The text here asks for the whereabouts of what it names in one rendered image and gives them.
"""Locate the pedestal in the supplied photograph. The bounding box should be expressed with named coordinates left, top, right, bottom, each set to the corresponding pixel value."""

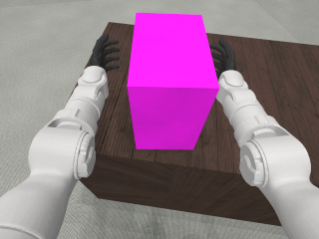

left=67, top=22, right=319, bottom=227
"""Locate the left robot upper arm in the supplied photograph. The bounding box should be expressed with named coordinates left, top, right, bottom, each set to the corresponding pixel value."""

left=0, top=126, right=96, bottom=239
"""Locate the carton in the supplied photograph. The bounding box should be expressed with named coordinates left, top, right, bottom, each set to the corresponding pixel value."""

left=127, top=12, right=219, bottom=150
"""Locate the left robot forearm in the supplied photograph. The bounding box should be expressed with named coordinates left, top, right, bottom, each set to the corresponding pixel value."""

left=28, top=66, right=109, bottom=170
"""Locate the right robot forearm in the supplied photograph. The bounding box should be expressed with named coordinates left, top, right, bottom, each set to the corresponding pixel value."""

left=216, top=70, right=311, bottom=174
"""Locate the right robot upper arm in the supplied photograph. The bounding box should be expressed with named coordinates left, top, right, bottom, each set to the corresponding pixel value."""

left=239, top=135, right=319, bottom=239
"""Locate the robot left hand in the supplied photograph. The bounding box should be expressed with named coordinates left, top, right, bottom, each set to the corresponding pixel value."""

left=89, top=34, right=120, bottom=72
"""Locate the robot right hand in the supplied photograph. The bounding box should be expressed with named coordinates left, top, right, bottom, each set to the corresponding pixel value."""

left=209, top=39, right=236, bottom=79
